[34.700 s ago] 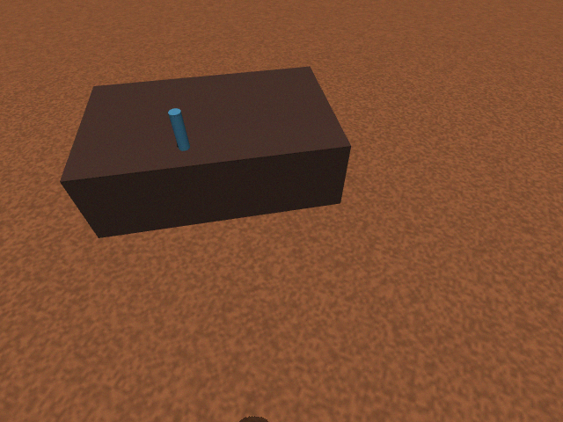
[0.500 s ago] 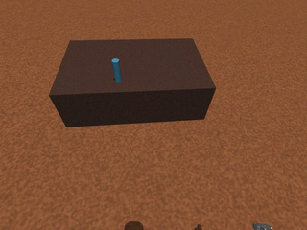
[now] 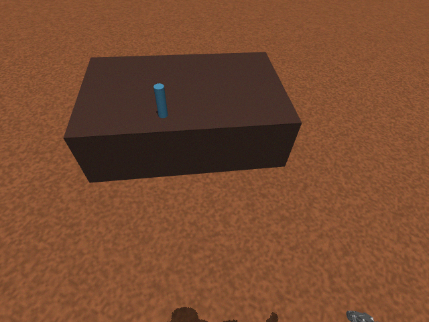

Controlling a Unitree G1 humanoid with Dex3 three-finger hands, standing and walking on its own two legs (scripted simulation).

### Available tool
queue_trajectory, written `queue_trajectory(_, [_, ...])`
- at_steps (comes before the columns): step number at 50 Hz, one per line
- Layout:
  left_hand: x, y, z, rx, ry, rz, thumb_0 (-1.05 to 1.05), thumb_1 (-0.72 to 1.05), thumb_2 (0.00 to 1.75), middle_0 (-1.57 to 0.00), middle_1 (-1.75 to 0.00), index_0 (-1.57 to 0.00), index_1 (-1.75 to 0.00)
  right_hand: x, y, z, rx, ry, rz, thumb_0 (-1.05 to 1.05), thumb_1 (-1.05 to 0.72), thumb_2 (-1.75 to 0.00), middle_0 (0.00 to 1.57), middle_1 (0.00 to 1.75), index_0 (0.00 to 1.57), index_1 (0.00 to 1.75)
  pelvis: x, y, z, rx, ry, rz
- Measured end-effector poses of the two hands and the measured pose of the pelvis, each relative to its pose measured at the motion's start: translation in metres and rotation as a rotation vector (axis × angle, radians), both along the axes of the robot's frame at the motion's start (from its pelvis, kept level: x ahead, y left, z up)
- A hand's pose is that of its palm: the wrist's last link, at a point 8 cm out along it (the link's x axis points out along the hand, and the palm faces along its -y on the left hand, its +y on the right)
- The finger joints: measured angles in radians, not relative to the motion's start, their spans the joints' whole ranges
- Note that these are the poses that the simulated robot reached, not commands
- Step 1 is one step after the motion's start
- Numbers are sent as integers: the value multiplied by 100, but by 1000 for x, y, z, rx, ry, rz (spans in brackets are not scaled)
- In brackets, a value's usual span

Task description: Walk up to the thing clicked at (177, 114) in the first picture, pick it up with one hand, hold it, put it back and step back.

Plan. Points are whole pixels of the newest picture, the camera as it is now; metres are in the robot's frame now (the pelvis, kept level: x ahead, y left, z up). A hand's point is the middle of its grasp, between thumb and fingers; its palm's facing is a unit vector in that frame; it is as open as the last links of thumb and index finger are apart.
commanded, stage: step back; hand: left
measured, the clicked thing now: (161, 101) +1.10 +0.26 -0.32
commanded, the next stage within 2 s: stand in 0.36 s
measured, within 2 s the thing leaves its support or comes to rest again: neither
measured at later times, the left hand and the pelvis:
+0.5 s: hand out of the picture +0.14 +0.23 -0.14, palm faces -0.02 -0.94 -0.34, open 7.4 cm; pelvis +0.04 -0.02 +0.01, yaw +0 degrees
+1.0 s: hand out of the picture +0.10 +0.24 -0.14, palm faces -0.02 -0.94 -0.35, open 7.4 cm; pelvis +0.02 -0.02 +0.02, yaw +0 degrees
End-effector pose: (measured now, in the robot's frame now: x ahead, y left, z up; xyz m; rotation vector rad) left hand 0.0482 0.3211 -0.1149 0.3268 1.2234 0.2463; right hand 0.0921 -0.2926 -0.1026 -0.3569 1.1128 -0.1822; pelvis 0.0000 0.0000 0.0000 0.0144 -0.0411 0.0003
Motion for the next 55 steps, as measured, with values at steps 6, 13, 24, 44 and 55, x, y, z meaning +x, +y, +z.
queue_trajectory(6, [28,-12,2,7,-14,-35,0,90,90,-20,-30,-20,-30,4,-18,-5,-9,8,-37,0,-90,-90,21,30,20,30,8,-8,-3,-22,1,-10])
queue_trajectory(13, [48,-28,7,0,-21,-35,0,90,90,-20,-30,-20,-30,10,-30,-10,-1,46,-64,0,-91,-90,20,30,20,30,26,-16,0,-10,14,-4])
queue_trajectory(24, [88,-45,13,-30,-80,-56,0,90,90,-20,-30,-20,-30,26,-29,-6,17,50,-57,0,-91,-90,20,30,20,30,35,-20,8,-14,6,-4])
queue_trajectory(44, [59,-40,19,-28,-21,-40,0,90,90,-20,-30,-20,-30,9,-21,0,40,84,-52,0,-91,-90,20,30,20,30,24,-18,18,-17,-9,-2])
queue_trajectory(55, [36,-35,15,-35,20,-27,0,90,90,-20,-30,-20,-30,-6,-19,1,33,110,-64,0,-91,-90,20,30,20,30,19,-14,19,-19,-7,-2])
